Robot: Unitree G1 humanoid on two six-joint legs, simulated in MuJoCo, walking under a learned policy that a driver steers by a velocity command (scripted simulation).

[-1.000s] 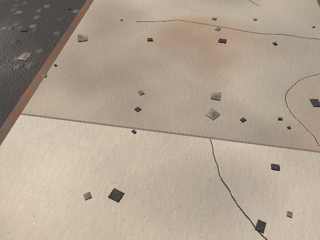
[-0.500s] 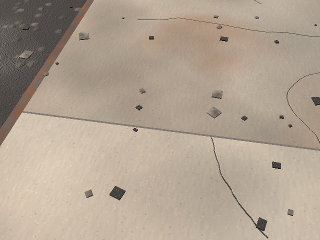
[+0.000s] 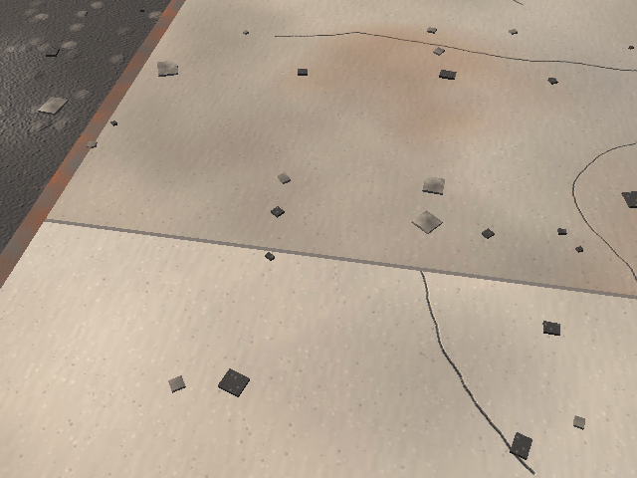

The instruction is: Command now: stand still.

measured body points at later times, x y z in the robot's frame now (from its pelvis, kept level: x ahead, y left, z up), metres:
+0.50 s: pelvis +0.00 +0.00 +0.00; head +0.02 +0.00 +0.45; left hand -0.02 +0.23 -0.16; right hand +0.01 -0.24 -0.16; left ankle +0.01 +0.12 -0.74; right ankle -0.01 -0.12 -0.74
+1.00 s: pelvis +0.07 +0.02 +0.00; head +0.09 +0.03 +0.45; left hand +0.10 +0.26 -0.16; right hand +0.06 -0.20 -0.16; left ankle +0.02 +0.11 -0.74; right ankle +0.05 -0.12 -0.72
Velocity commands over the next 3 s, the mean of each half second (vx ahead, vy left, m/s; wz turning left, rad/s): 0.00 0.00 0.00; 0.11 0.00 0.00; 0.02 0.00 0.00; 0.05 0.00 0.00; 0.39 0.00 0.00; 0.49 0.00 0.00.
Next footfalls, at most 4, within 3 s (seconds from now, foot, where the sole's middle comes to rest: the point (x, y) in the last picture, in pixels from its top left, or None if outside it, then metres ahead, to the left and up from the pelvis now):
1.04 right None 0.11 -0.12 -0.78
2.64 left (298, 461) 0.54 0.08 -0.78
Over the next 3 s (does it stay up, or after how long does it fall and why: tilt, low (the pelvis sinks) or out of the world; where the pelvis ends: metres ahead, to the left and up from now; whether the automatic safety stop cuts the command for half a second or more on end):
stays up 0.54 -0.01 0.01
